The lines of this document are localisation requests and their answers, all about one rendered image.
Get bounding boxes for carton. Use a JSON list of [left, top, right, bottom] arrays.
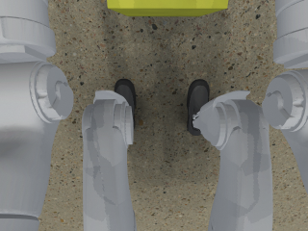
[[107, 0, 229, 17]]

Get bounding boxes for left robot upper arm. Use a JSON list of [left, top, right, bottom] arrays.
[[0, 61, 74, 231]]

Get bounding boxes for right robot upper arm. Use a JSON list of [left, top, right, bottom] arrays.
[[262, 69, 308, 194]]

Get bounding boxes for robot left shin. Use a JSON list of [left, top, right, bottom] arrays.
[[81, 90, 129, 137]]

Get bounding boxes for robot left forearm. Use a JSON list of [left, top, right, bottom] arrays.
[[0, 0, 57, 64]]

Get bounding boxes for right robot foot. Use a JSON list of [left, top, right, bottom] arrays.
[[187, 79, 210, 136]]

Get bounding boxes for robot right forearm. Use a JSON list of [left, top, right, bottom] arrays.
[[272, 0, 308, 69]]

